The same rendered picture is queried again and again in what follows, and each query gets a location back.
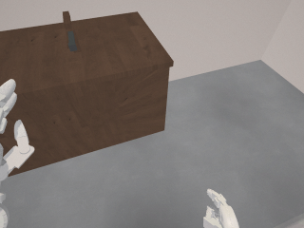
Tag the left robot forearm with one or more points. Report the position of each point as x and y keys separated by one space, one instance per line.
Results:
x=4 y=212

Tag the counter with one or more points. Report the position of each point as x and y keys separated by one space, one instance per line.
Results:
x=111 y=90

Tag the tap lever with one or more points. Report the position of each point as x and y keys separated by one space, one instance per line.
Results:
x=71 y=41

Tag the robot right hand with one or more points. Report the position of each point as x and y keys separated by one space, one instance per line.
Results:
x=224 y=217

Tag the robot left hand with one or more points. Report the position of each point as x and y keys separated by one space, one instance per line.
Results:
x=18 y=154

